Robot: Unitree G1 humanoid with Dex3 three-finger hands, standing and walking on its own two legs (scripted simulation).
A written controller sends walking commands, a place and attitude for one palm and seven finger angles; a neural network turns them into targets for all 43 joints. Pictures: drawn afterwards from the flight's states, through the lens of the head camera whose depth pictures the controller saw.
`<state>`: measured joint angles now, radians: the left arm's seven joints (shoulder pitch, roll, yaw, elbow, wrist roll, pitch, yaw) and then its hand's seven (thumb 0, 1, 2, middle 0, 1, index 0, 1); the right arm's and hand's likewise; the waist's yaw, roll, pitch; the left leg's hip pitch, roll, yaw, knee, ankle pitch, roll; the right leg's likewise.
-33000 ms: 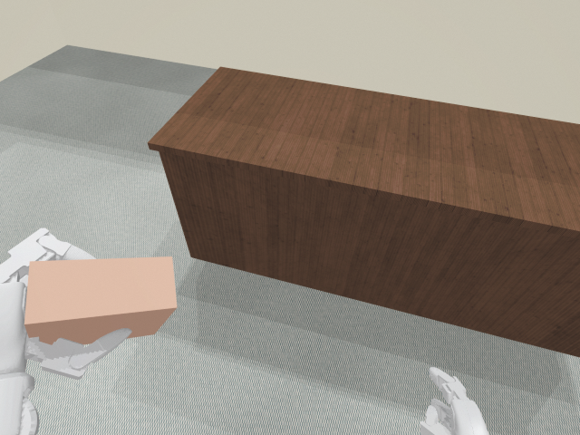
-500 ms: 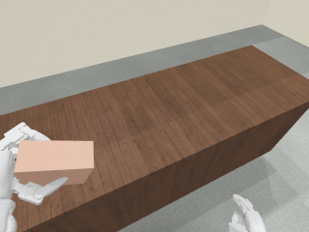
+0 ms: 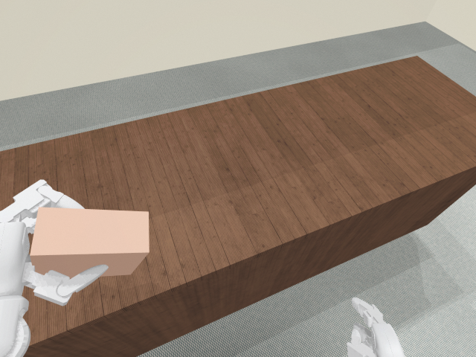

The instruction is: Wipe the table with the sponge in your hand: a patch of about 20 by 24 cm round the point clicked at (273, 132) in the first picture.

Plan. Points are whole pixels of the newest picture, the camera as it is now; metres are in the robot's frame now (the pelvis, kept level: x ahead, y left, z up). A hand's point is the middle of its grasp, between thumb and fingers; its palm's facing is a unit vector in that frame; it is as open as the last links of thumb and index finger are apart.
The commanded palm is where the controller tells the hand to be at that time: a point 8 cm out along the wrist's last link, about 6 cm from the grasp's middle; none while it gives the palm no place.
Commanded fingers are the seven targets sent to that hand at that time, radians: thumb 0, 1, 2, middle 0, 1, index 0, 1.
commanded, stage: come to a stop and stand still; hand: left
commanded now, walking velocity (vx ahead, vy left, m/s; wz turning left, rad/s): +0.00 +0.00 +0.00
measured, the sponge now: (108, 246) +0.24 +0.21 +0.10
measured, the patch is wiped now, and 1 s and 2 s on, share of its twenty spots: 0.00 0.00 0.00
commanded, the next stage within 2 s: look again from close up in 0.52 s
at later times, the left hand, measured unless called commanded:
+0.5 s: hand (0, 240) +0.21 +0.30 +0.15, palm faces +0.38 -0.84 -0.40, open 10.0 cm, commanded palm +0.15 +0.33 +0.18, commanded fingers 0.00 0.10 1.30 -1.20 -1.60 -1.20 -1.60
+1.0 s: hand (27, 251) +0.20 +0.26 +0.15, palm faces +0.36 -0.86 -0.37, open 10.0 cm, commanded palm +0.14 +0.30 +0.18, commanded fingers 0.00 0.10 1.30 -1.20 -1.60 -1.20 -1.60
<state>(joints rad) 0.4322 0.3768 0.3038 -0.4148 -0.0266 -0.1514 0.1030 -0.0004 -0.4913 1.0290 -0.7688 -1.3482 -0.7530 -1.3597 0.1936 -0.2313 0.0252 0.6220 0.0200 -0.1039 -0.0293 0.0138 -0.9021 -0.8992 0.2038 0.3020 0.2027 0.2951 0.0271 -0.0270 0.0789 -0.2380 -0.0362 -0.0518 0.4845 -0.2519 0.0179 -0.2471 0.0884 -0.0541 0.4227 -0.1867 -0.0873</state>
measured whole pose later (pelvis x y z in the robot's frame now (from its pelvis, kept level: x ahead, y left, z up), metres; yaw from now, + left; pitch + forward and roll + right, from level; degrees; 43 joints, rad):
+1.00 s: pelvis -0.02 +0.02 +0.00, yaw +0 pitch -1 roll -1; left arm 0.44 0.36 0.32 -0.41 -0.04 -0.15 0.10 0.00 -0.49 1.03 -0.77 -1.35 -0.75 -1.36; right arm 0.23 -0.23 0.03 0.59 0.03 -0.08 -0.05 0.01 -0.90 -0.90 0.20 0.30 0.20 0.30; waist 0.01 0.00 -0.01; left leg -0.22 -0.06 -0.03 0.45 -0.21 0.04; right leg -0.22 0.07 -0.04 0.38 -0.14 -0.06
